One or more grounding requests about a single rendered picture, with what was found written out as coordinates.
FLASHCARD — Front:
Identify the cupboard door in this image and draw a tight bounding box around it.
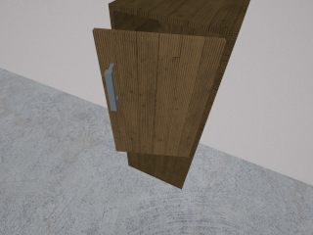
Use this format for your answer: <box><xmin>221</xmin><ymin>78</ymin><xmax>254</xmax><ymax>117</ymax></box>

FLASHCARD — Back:
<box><xmin>92</xmin><ymin>27</ymin><xmax>227</xmax><ymax>158</ymax></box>

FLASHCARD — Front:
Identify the handle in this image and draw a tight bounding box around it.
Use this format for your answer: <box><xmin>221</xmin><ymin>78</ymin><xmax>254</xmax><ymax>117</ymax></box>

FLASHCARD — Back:
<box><xmin>104</xmin><ymin>63</ymin><xmax>119</xmax><ymax>112</ymax></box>

